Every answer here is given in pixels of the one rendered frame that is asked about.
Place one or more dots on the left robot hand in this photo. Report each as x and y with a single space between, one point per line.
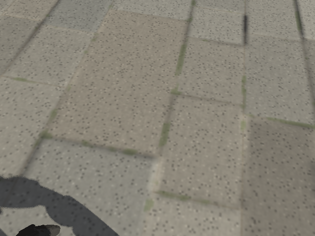
41 230

